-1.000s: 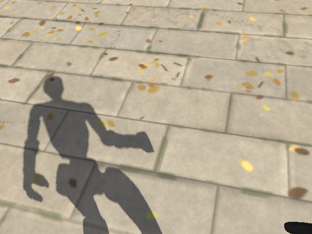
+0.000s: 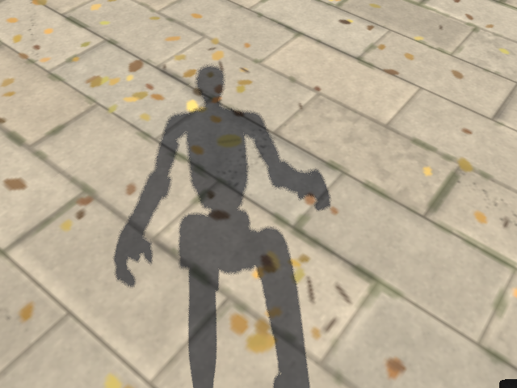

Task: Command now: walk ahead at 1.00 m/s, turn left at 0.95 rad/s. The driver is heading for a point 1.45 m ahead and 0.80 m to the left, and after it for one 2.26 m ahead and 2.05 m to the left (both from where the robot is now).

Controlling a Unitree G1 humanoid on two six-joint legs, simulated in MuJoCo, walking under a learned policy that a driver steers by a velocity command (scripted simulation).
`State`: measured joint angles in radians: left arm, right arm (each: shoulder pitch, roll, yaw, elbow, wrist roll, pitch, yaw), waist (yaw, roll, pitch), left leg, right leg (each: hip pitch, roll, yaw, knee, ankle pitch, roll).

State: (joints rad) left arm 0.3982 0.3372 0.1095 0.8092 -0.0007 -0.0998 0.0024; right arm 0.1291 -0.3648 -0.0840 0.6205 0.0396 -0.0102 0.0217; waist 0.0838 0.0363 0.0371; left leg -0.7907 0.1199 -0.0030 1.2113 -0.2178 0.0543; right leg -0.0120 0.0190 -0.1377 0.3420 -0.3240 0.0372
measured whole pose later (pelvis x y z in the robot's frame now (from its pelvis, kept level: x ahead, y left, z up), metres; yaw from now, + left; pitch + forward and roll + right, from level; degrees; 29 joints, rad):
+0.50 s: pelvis +0.45 +0.08 +0.01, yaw +29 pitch +0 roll -1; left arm -0.03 0.29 0.02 0.54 0.01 -0.14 -0.01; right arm 0.45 -0.26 -0.05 0.74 0.03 -0.05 -0.01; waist -0.11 -0.04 0.06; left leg -0.04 -0.15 -0.22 0.42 -0.35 0.13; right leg -0.69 -0.07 0.17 0.65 0.05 0.07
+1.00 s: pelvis +0.74 +0.18 +0.00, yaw +43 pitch +0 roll -3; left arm 0.29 0.31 0.05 0.82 -0.02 -0.06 -0.01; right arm 0.03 -0.28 -0.02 0.65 -0.01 -0.01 0.01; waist 0.09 0.02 0.07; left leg -0.43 0.00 -0.07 0.53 -0.02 0.03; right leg -0.16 0.03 -0.03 0.43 -0.27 0.01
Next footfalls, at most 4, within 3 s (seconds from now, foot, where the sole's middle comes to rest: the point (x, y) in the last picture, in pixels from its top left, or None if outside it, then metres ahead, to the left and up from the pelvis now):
0.18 left None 0.37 0.10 -0.77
0.62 right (243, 250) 0.88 0.12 -0.77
1.00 left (157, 269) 0.78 0.36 -0.77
1.98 left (134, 265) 0.79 0.43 -0.77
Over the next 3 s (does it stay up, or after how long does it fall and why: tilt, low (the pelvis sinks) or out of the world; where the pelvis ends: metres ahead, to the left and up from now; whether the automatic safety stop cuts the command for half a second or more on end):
stays up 1.10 0.59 0.01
